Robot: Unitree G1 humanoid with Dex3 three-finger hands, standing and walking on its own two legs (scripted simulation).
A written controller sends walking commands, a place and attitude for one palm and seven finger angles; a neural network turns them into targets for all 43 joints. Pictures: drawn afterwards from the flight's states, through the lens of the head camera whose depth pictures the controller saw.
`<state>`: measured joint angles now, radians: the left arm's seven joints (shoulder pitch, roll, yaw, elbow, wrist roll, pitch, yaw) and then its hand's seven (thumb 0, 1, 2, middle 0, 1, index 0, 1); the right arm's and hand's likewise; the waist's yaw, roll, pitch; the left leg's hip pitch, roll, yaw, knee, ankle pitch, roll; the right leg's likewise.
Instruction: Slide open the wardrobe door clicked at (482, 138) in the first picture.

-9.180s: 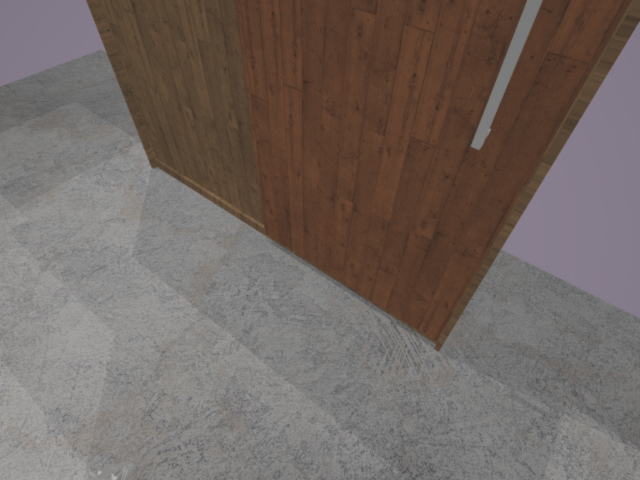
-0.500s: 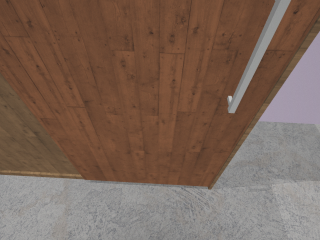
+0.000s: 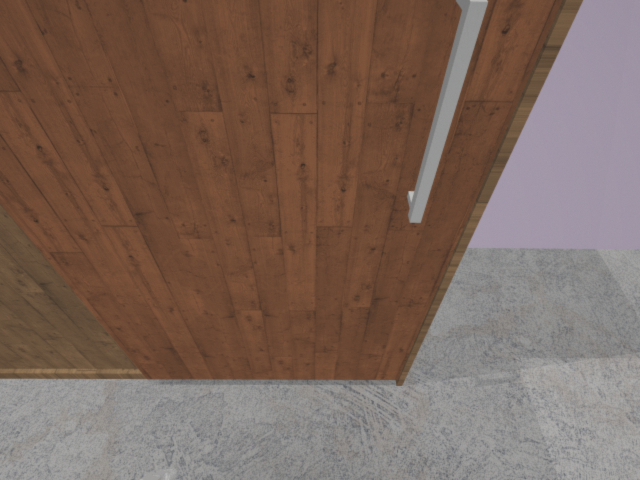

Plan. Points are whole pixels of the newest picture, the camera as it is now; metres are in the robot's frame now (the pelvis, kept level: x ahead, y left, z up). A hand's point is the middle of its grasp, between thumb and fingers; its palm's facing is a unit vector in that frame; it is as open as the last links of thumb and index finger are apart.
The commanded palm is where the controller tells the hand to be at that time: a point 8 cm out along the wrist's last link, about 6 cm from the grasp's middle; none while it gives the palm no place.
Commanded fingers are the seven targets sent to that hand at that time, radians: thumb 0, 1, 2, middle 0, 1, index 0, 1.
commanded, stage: come to a stop and stand still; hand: right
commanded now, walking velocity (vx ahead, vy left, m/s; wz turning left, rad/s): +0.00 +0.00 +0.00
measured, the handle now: (435, 126) +0.49 -0.13 +0.20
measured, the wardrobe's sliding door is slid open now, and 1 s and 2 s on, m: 0.00 0.00 0.00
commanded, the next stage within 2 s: look again from close up in 1.48 s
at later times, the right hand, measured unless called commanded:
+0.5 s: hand out of the picture +0.04 -0.20 -0.15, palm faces -0.04 +0.97 -0.24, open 7.4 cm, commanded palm none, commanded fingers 0.00 -0.90 -0.90 0.20 0.30 0.20 0.30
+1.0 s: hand out of the picture +0.01 -0.15 -0.15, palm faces -0.01 +0.98 -0.21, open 7.4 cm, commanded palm none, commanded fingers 0.00 -0.90 -0.90 0.20 0.30 0.20 0.30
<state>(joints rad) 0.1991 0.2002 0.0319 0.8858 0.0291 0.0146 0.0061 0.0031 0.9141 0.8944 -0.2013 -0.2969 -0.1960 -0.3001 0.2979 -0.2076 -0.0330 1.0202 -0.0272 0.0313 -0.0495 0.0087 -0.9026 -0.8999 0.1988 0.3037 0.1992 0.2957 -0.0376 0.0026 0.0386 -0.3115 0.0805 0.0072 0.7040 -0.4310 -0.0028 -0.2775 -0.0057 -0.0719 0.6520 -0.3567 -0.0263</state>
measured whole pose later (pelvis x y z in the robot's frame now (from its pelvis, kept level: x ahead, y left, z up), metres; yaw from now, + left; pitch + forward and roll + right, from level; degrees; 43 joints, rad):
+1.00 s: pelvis +0.01 +0.02 +0.02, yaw +1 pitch +0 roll -1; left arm 0.26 0.17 -0.01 1.09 0.01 -0.02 0.03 0.01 0.92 0.89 -0.20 -0.30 -0.20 -0.30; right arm 0.29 -0.14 0.02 1.10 -0.02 -0.01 -0.03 0.01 -0.91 -0.90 0.20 0.30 0.20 0.30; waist -0.01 -0.01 0.03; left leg -0.19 0.00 0.01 0.46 -0.26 0.02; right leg -0.15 -0.02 -0.09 0.40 -0.24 0.00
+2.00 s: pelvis +0.01 +0.04 +0.02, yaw +0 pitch -1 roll +0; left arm 0.30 0.13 -0.01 1.13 0.02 -0.02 0.03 0.00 0.91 0.89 -0.20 -0.30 -0.20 -0.30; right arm 0.29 -0.14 0.00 1.11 -0.01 -0.01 -0.03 0.01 -0.91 -0.90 0.20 0.30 0.20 0.30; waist -0.01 0.00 0.04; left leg -0.17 -0.03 0.04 0.42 -0.24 0.05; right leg -0.15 -0.05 -0.06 0.40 -0.23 0.03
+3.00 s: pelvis -0.01 +0.02 -0.03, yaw -4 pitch +5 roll +2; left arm 0.17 0.26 0.02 0.48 -0.01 -0.23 0.04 0.01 0.91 0.89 -0.20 -0.30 -0.20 -0.30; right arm 0.57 -0.23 -0.17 -0.12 0.24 -0.42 0.21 0.02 -0.44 -0.71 0.23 0.60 0.23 0.59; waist -0.07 0.00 -0.08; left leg -0.53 0.01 0.13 0.89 -0.45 0.03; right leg -0.57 -0.03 0.03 0.94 -0.45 0.01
